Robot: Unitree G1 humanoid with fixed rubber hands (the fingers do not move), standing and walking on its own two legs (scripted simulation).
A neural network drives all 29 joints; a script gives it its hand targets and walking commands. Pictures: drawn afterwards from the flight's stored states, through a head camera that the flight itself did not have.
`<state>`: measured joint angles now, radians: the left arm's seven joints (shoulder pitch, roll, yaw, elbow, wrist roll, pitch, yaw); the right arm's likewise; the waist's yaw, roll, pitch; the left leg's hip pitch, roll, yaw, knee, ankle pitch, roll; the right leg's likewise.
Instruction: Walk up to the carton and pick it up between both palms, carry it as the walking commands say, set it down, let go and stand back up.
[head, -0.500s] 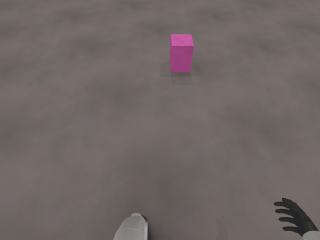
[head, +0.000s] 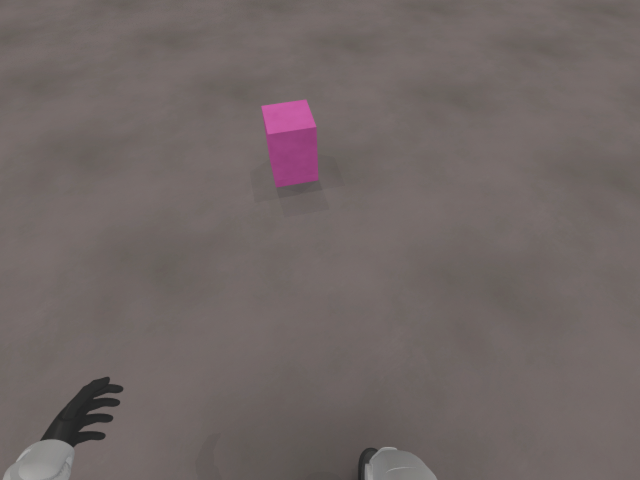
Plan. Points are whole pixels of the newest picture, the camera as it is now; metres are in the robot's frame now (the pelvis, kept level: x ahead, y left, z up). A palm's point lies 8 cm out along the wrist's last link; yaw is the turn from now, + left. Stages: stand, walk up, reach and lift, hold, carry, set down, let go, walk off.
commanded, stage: walk up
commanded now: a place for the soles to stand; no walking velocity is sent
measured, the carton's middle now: (290, 144) +1.49 +0.08 -0.61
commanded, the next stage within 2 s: none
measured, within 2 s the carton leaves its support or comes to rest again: neither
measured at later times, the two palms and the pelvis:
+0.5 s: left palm (69, 382) +0.27 +0.37 -0.09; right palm (499, 258) +0.41 -0.30 -0.04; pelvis +0.25 +0.03 +0.00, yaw +2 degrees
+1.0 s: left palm (121, 213) +0.56 +0.35 -0.04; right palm (486, 214) +0.55 -0.33 -0.08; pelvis +0.47 +0.00 +0.01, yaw +2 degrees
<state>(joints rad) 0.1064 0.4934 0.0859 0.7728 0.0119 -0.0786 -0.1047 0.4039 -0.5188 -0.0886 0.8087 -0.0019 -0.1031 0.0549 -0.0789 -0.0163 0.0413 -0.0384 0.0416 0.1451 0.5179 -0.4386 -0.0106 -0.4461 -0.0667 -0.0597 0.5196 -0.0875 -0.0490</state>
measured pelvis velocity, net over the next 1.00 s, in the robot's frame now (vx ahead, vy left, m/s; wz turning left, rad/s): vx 0.47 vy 0.00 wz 0.03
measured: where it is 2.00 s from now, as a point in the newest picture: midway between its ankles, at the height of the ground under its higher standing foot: (310, 276)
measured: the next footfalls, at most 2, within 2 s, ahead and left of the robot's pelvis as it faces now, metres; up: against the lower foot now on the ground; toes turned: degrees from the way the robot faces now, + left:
left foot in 0.42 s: +0.36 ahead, +0.15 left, +0.00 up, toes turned +7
right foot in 0.80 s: +0.54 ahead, -0.12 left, +0.00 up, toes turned -5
